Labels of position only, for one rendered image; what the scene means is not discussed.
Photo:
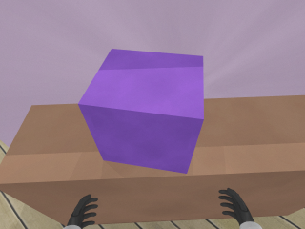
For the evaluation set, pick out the carton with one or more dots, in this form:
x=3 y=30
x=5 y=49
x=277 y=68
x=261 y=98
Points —
x=146 y=108

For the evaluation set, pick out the pedestal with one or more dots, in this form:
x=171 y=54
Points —
x=252 y=145

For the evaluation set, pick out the robot left hand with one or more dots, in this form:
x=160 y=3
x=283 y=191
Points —
x=78 y=215

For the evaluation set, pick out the robot right hand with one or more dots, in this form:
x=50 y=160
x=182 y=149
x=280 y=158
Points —
x=241 y=212

